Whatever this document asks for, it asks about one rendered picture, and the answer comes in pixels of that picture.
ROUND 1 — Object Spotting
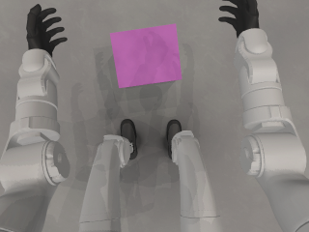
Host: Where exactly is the carton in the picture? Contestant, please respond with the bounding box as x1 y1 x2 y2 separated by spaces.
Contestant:
110 23 183 89

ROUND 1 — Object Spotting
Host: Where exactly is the right robot upper arm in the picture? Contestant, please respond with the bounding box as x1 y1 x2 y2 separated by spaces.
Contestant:
239 132 309 232

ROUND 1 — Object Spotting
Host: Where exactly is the robot thigh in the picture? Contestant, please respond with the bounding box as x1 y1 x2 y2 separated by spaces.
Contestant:
78 139 128 232
171 135 224 232

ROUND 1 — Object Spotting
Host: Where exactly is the robot right hand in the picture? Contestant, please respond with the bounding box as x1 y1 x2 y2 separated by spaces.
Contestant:
218 0 260 38

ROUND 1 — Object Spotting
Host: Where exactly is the robot left hand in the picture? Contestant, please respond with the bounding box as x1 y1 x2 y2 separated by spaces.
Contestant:
26 4 68 57

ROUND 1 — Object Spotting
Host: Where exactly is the left robot upper arm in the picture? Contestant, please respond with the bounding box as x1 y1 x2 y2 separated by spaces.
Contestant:
0 140 70 232

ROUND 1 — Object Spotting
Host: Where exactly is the robot left forearm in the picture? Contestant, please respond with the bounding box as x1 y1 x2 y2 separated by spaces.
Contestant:
0 48 61 188

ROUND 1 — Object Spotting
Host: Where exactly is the robot right forearm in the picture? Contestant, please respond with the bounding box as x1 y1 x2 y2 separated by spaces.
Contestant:
233 28 307 171

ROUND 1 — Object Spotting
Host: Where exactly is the robot left thigh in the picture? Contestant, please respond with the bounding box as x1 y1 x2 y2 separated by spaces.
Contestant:
78 139 128 232

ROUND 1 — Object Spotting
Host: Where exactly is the robot right thigh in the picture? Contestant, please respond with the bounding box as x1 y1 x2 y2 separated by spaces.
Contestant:
171 135 224 232

